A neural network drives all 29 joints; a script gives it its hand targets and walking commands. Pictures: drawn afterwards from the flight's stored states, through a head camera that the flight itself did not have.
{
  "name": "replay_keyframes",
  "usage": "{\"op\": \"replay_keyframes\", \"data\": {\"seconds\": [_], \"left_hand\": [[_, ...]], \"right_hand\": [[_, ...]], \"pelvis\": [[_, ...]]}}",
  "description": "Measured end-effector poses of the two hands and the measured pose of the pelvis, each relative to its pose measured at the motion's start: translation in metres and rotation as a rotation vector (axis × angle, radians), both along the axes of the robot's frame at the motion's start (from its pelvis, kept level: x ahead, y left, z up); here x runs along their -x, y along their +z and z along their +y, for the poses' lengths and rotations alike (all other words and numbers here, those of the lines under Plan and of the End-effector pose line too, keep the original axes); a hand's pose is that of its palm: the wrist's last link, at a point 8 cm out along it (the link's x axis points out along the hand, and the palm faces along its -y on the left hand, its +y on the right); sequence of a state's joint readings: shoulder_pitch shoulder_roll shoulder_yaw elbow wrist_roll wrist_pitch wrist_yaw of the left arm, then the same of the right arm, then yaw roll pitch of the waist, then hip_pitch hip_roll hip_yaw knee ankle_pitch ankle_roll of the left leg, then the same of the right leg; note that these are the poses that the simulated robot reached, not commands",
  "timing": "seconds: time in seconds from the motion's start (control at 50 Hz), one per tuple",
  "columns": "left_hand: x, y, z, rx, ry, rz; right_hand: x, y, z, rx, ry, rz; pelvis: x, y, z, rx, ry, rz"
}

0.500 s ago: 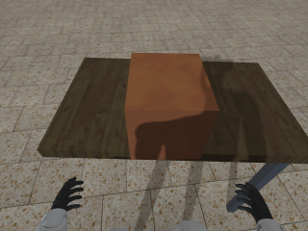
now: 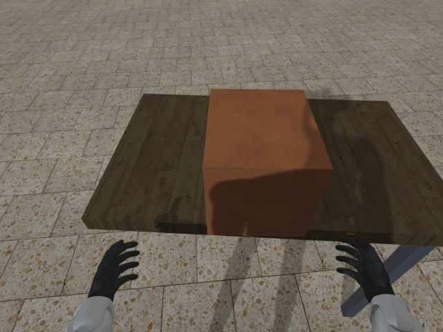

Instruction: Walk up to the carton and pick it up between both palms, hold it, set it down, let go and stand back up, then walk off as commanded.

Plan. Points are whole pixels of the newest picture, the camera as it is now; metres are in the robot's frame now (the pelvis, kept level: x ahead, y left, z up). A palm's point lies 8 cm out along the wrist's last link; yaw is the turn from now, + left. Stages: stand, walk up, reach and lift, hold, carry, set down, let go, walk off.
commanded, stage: reach and lift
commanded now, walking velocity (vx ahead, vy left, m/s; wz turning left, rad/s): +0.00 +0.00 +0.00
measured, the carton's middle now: (256, 161) +0.44 -0.06 +0.05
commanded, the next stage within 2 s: none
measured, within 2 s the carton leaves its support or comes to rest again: neither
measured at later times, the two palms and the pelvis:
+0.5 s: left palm (123, 258) +0.21 +0.18 +0.07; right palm (374, 261) +0.21 -0.23 +0.05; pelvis +0.01 +0.00 +0.00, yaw -1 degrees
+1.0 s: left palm (124, 190) +0.31 +0.19 +0.12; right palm (364, 180) +0.32 -0.23 +0.13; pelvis +0.02 -0.01 +0.00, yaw -1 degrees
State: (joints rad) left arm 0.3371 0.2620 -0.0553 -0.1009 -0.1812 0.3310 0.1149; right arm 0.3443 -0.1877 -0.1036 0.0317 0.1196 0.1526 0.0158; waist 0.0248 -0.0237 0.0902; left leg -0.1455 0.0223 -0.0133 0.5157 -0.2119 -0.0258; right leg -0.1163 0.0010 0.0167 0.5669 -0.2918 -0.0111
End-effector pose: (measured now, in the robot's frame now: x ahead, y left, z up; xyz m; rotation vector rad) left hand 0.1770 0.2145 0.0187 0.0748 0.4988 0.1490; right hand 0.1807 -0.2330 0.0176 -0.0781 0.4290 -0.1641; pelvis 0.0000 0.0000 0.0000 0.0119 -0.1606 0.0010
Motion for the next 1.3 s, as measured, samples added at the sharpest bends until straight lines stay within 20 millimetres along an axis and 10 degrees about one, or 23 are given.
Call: {"op": "replay_keyframes", "data": {"seconds": [0.5,0.94,1.3], "left_hand": [[-0.033,0.047,-0.034,0.048,-0.034,-0.126],[-0.121,0.095,-0.026,0.033,-0.015,-0.151],[-0.172,0.121,-0.031,0.054,-0.028,-0.171]], "right_hand": [[-0.027,0.036,0.006,-0.061,0.005,-0.089],[-0.127,0.107,0.008,-0.088,0.056,-0.258],[-0.176,0.122,-0.004,-0.106,0.034,-0.242]], "pelvis": [[-0.007,0.002,0.003,-0.008,-0.013,0.024],[-0.016,0.004,-0.007,-0.02,-0.013,0.052],[-0.023,0.004,-0.007,-0.02,-0.014,0.062]]}}
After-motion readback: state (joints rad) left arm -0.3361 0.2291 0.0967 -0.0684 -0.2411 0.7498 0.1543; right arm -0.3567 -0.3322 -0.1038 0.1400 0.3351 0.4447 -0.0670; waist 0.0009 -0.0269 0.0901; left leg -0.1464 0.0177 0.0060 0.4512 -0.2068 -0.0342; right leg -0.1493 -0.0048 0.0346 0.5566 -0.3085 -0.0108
